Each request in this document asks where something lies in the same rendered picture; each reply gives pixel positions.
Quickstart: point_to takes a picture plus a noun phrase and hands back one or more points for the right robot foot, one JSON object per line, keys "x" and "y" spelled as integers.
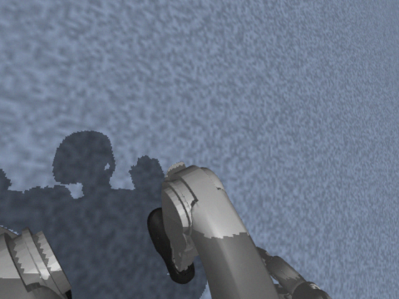
{"x": 162, "y": 245}

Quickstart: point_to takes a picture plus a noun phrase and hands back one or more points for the right robot arm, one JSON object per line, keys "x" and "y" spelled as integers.
{"x": 309, "y": 290}

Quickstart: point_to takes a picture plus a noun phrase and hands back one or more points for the right robot hand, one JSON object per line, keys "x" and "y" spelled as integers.
{"x": 289, "y": 279}

